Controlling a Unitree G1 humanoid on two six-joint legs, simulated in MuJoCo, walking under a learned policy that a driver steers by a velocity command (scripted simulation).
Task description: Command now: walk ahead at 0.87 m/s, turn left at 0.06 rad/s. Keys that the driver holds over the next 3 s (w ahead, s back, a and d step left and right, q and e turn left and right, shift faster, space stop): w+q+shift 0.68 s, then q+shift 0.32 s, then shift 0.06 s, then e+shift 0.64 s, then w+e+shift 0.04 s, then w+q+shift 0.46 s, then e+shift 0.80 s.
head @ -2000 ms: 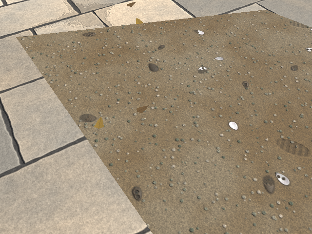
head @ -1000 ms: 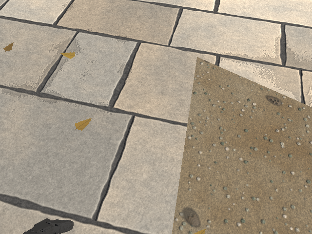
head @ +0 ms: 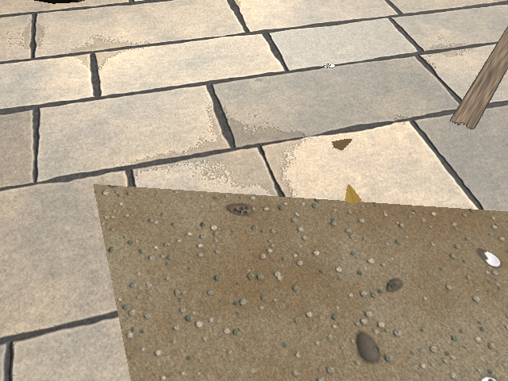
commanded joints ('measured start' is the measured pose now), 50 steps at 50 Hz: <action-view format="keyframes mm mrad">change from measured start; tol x64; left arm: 1 -209 38 -12 -130 0 -44 3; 6 480 300 70 25 26 -87 99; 50 112 61 -16 -116 -8 -92 145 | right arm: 1 -10 -156 -31 -11 11 -9 4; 50 -23 -129 -71 -144 16 85 -26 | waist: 1 24 151 227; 50 84 -105 -307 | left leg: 1 -147 236 -195 -125 333 200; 3 -222 215 -135 185 924 194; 7 -916 -19 -284 1187 -8 165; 25 -371 -132 56 632 235 241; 29 242 143 -846 260 69 544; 36 -496 -3 -568 6 432 374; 44 -370 -155 -504 404 886 107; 47 -610 -272 -342 1113 -339 44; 50 -730 -116 -249 1322 -113 16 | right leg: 1 51 25 -133 -195 -106 -44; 6 1083 -404 672 -569 -789 -99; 25 712 -210 -330 -244 1408 12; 29 -204 117 -11 927 -331 24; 45 579 120 -7 -380 344 30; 48 1032 -503 449 -186 1288 -85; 50 783 -412 440 -376 569 -223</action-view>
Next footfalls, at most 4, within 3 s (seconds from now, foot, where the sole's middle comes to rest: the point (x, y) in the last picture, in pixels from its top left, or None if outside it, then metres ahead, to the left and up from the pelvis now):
0.08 right None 0.19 -0.16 -0.77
0.54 left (209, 362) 0.59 0.07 -0.77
0.94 right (169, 240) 1.00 0.18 -0.77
1.32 left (129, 294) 0.81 0.29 -0.77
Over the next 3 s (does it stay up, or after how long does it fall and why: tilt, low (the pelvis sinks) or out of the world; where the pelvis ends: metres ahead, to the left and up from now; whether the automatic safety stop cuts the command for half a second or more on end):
stays up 1.26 0.54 0.00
